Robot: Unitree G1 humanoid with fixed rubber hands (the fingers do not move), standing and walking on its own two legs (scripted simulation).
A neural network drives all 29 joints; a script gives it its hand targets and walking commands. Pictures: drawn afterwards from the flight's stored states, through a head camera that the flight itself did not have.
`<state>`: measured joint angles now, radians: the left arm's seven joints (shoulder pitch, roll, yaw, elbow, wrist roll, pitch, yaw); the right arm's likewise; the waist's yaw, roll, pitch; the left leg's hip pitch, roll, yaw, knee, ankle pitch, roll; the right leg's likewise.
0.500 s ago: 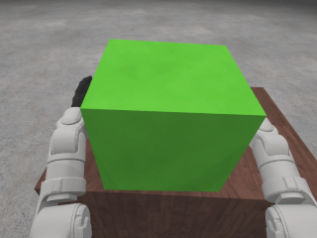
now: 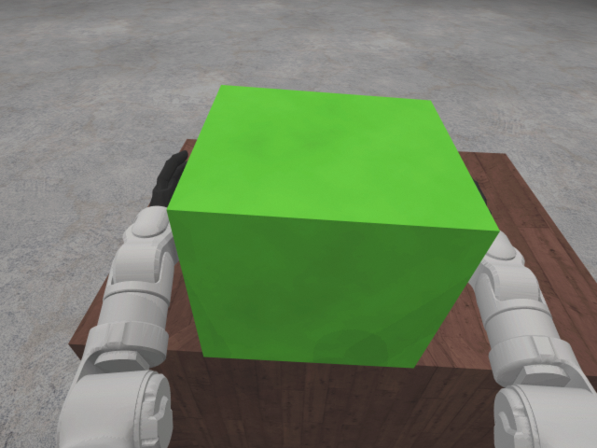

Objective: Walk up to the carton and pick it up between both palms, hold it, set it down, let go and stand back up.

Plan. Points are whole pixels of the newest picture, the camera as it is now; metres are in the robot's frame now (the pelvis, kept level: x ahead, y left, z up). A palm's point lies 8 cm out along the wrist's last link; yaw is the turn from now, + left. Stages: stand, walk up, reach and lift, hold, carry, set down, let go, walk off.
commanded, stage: set down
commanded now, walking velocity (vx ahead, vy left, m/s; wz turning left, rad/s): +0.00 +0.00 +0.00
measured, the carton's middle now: (318, 227) +0.42 -0.03 +0.11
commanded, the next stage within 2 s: none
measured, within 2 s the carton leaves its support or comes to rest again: neither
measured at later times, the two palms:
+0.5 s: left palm (184, 215) +0.42 +0.16 +0.14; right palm (471, 237) +0.37 -0.25 +0.12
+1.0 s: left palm (196, 218) +0.44 +0.15 +0.12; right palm (470, 245) +0.38 -0.26 +0.10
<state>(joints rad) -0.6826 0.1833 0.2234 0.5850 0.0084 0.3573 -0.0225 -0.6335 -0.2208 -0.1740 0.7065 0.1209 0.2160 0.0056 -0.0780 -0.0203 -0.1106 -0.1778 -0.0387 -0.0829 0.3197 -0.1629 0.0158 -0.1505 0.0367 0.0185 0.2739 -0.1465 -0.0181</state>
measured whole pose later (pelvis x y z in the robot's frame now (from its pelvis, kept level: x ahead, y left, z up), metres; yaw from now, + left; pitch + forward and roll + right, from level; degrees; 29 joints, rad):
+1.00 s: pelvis +0.01 +0.00 +0.00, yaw -1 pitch +8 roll -1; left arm -0.78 0.18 0.20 0.92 0.00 0.10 -0.01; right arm -0.67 -0.20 -0.31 0.88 -0.03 0.05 0.07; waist -0.07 0.01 -0.14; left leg -0.31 -0.02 -0.05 0.33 -0.17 0.01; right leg -0.28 0.04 0.00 0.28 -0.14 -0.02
